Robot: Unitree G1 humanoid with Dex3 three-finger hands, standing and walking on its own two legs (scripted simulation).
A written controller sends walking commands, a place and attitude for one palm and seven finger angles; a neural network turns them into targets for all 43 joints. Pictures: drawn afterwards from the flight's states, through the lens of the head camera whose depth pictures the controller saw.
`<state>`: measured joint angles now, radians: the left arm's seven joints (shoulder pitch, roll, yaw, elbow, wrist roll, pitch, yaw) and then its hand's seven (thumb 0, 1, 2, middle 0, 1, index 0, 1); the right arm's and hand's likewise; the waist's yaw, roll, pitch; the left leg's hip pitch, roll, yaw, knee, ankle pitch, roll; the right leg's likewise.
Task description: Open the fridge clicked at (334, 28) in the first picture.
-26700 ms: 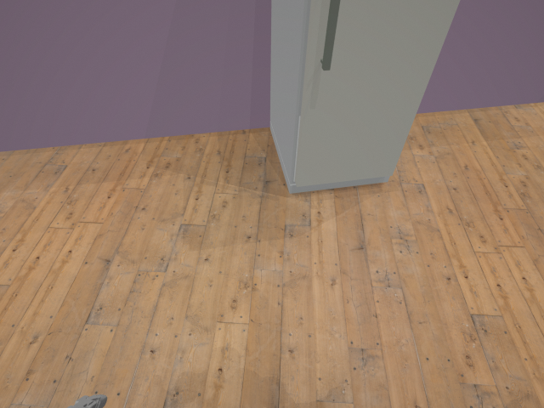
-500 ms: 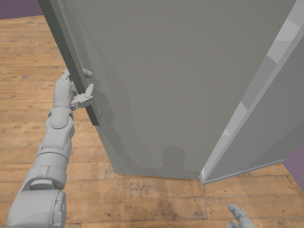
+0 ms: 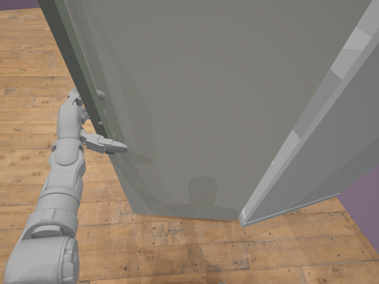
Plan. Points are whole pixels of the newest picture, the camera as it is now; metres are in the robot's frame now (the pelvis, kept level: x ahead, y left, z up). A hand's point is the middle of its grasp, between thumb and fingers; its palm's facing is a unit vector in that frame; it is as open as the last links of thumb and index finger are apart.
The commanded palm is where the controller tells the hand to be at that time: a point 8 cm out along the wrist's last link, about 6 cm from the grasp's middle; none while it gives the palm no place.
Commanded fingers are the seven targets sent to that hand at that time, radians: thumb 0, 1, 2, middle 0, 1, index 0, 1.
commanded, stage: loosen the grip on the handle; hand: left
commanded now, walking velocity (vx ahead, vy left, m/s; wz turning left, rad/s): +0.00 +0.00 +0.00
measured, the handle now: (88, 78) +0.47 +0.20 +0.18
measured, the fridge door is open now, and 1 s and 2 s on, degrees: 69 68 68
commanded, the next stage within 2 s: slip the hand off the handle in 0.08 s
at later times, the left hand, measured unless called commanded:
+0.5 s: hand (75, 126) +0.42 +0.24 +0.09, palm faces +0.23 -0.95 -0.22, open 14.6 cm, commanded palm +0.39 +0.28 +0.09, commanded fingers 0.00 -0.55 0.20 -0.25 -1.15 -0.25 -1.15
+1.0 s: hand (59, 139) +0.39 +0.27 +0.08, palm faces +0.20 -0.96 -0.20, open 14.6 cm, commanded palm +0.35 +0.31 +0.09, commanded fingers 0.00 -0.55 0.20 -0.25 -1.15 -0.25 -1.15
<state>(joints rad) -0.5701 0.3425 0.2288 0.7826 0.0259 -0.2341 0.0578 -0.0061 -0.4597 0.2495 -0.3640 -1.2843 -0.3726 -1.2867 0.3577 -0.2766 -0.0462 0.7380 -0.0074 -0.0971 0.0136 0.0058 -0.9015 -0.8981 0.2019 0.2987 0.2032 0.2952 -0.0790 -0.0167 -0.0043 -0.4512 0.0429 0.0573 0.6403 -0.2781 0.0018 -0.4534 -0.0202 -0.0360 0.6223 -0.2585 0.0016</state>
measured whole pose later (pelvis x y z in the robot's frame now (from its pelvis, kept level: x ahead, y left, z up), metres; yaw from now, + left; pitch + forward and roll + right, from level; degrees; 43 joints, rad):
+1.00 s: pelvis +0.02 +0.01 -0.01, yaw +0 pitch +7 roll -1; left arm -0.35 0.44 0.37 0.62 -0.09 -0.26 -0.16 -0.01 -0.55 0.21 -0.26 -1.15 -0.26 -1.15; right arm 0.33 -0.26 -0.02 0.69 0.02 -0.06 -0.03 0.00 -0.90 -0.90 0.20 0.30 0.21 0.30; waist -0.05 0.01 -0.05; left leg -0.52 0.05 0.05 0.75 -0.36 0.01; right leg -0.51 -0.02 -0.04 0.71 -0.32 0.01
